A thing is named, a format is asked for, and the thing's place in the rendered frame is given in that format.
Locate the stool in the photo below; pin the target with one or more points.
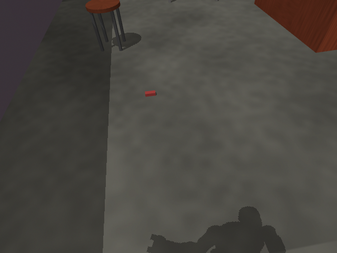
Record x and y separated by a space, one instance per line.
104 6

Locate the small box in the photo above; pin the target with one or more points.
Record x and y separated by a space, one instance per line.
150 93

